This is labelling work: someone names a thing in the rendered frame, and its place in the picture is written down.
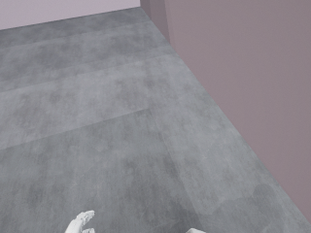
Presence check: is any robot left hand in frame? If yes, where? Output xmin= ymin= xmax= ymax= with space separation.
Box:
xmin=64 ymin=210 xmax=95 ymax=233

